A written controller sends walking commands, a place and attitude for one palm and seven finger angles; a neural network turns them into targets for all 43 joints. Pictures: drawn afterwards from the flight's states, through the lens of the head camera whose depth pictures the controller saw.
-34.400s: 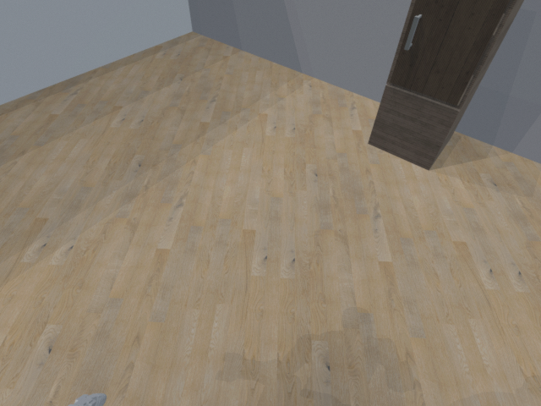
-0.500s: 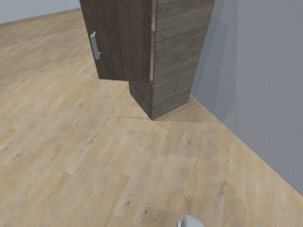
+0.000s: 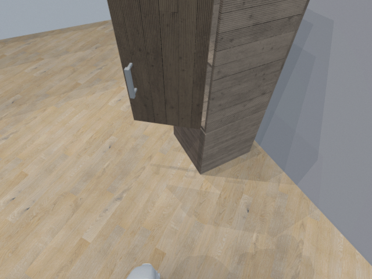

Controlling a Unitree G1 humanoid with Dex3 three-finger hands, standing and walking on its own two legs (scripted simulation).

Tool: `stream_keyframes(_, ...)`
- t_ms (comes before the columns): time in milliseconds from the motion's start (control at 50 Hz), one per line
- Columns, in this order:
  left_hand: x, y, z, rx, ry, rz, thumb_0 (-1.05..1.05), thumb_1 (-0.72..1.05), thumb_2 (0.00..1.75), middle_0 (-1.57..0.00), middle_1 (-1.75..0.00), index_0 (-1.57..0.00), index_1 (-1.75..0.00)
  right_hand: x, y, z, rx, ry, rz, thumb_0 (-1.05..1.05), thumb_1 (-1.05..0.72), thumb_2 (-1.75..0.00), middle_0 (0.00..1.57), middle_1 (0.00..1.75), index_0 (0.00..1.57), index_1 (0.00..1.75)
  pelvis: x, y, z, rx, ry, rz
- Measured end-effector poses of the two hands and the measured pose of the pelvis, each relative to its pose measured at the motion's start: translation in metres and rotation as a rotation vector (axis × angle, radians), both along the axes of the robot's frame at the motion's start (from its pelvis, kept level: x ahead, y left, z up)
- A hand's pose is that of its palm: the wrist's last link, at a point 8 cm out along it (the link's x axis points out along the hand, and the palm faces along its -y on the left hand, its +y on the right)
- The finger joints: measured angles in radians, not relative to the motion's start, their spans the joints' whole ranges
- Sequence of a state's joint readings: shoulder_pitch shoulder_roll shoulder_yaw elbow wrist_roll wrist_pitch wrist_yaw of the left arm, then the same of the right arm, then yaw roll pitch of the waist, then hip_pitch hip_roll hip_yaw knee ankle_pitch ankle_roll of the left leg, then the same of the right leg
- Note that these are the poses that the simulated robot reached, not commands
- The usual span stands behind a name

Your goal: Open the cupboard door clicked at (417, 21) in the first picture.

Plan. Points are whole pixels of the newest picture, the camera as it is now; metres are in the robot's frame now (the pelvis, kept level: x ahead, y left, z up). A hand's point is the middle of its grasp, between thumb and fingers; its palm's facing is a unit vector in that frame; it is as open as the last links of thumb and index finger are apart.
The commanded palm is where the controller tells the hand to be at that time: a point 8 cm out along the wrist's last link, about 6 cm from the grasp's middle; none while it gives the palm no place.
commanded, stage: take the last steps up to it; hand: left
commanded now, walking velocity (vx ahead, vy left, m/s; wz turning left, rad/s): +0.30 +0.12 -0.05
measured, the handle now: (131, 81) +0.83 +0.30 -0.09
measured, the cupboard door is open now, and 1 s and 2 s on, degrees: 52 52 52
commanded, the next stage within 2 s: come to a stop and stand still in 0.42 s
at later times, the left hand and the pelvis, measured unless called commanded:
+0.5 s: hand (117, 217) +0.29 +0.23 -0.17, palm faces -0.04 -0.97 -0.22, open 7.3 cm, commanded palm none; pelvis +0.18 +0.05 -0.02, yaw -3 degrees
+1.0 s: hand (106, 211) +0.31 +0.27 -0.19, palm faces -0.02 -0.97 -0.23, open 7.4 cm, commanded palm none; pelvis +0.24 +0.07 -0.01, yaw -5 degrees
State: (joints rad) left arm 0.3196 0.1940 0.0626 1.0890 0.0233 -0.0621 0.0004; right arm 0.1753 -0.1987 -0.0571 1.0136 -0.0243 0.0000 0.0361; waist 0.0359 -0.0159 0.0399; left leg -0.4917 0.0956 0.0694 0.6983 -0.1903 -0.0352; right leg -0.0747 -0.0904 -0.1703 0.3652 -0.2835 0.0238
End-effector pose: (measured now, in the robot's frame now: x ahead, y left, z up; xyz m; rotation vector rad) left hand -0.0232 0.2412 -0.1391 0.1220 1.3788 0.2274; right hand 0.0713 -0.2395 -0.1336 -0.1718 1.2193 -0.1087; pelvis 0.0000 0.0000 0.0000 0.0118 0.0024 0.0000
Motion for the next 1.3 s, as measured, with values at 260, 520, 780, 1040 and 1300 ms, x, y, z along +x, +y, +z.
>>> stream_keyframes(260, 0.103, 0.051, -0.017, -0.04, 0.044, -0.025, 0.01, 0.92, 0.9, -0.2, -0.29, -0.19, -0.3, 0.098, 0.069, -0.005, -0.023, -0.065, -0.006, 0.0, -0.91, -0.9, 0.2, 0.3, 0.2, 0.3, 0.094, 0.057, -0.01, 0.006, -0.002, -0.039)
stream_keyframes(520, 0.314, 0.032, 0.0, 0.01, -0.247, -0.184, 0.0, 0.92, 0.9, -0.2, -0.29, -0.2, -0.3, 0.063, 0.058, -0.034, 0.033, 0.254, -0.152, 0.0, -0.92, -0.9, 0.2, 0.3, 0.2, 0.3, 0.188, 0.045, -0.018, 0.019, -0.014, -0.053)
stream_keyframes(780, 0.33, 0.057, -0.016, -0.006, -0.085, -0.129, 0.0, 0.93, 0.9, -0.2, -0.29, -0.2, -0.3, 0.191, 0.073, -0.019, -0.012, 0.11, -0.14, 0.01, -0.91, -0.9, 0.2, 0.3, 0.2, 0.3, 0.249, 0.066, -0.013, -0.024, -0.019, -0.066)
stream_keyframes(1040, 0.329, 0.073, -0.011, 0.023, -0.053, -0.134, 0.0, 0.91, 0.9, -0.2, -0.29, -0.2, -0.3, 0.239, 0.07, -0.011, -0.046, -0.02, -0.097, 0.0, -0.9, -0.9, 0.2, 0.3, 0.2, 0.3, 0.239, 0.069, -0.012, -0.027, 0.008, -0.088)
stream_keyframes(1300, 0.302, 0.04, -0.016, 0.034, -0.146, -0.172, 0.0, 0.91, 0.9, -0.2, -0.29, -0.2, -0.3, 0.205, 0.017, -0.009, -0.102, -0.06, -0.114, 0.01, -0.9, -0.9, 0.2, 0.3, 0.2, 0.3, 0.226, 0.04, -0.024, -0.033, -0.024, -0.068)
